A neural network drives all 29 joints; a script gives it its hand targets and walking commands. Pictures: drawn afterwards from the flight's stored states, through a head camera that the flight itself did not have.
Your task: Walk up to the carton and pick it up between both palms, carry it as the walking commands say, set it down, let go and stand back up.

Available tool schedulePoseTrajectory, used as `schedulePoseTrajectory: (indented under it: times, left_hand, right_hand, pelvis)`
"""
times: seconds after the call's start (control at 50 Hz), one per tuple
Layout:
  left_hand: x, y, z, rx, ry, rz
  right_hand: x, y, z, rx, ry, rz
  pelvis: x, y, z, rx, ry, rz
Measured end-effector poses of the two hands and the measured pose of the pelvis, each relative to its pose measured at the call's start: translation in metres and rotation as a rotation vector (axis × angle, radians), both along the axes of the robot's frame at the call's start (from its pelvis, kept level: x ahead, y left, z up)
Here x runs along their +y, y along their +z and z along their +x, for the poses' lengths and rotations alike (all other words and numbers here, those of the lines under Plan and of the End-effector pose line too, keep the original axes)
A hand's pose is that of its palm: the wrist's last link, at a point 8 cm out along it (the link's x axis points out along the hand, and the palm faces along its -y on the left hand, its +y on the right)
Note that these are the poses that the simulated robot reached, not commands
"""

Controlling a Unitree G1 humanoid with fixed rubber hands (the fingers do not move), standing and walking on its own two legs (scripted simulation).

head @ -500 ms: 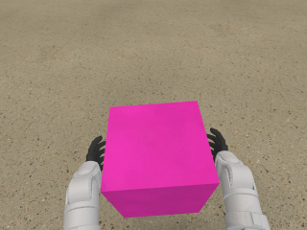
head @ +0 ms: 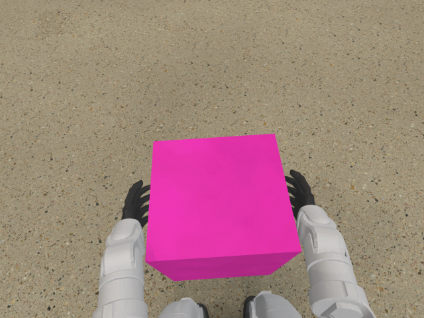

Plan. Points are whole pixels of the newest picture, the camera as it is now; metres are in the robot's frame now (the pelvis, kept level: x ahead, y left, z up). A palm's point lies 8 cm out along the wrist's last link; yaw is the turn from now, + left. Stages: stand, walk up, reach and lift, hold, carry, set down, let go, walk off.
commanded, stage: set down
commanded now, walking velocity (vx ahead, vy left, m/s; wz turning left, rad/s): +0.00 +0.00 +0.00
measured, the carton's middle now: (218, 215) +0.32 +0.01 -0.11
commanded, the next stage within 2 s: none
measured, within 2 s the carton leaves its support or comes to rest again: neither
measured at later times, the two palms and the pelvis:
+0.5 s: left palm (151, 221) +0.32 +0.17 -0.13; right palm (293, 214) +0.33 -0.16 -0.14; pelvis -0.01 +0.02 -0.04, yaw -1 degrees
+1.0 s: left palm (164, 219) +0.36 +0.16 -0.23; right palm (287, 217) +0.35 -0.17 -0.23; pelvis -0.05 +0.02 -0.11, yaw -1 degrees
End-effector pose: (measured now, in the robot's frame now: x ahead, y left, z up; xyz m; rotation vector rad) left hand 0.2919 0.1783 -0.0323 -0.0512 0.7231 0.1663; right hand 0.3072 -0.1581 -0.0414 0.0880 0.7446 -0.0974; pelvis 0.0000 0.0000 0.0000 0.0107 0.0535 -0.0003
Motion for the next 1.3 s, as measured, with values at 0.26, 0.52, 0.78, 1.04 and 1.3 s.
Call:
schedulePoseTrajectory:
  times: [0.26,0.52,0.78,1.04,1.3]
  left_hand:
    - [0.005,-0.056,0.016,0.017,-0.02,0.001]
    - [-0.007,-0.106,0.032,-0.04,-0.093,0.104]
    - [-0.009,-0.152,0.051,-0.064,-0.106,0.121]
    - [-0.018,-0.201,0.067,-0.056,-0.117,0.132]
    - [-0.016,-0.247,0.088,-0.058,-0.129,0.129]
  right_hand:
    - [0.004,-0.049,0.011,0.014,0.033,-0.065]
    - [-0.006,-0.1,0.021,-0.045,0.08,-0.162]
    - [-0.007,-0.148,0.034,-0.055,0.085,-0.209]
    - [-0.015,-0.201,0.045,-0.045,0.06,-0.201]
    - [-0.013,-0.244,0.067,-0.053,0.044,-0.198]
  pelvis:
    - [0.017,-0.013,0.003,0.207,-0.001,-0.021]
    - [0.023,-0.045,-0.016,0.368,-0.014,-0.011]
    - [0.024,-0.081,-0.041,0.435,-0.016,-0.007]
    - [0.019,-0.112,-0.051,0.491,-0.014,0.004]
    - [0.017,-0.143,-0.054,0.559,-0.012,0.012]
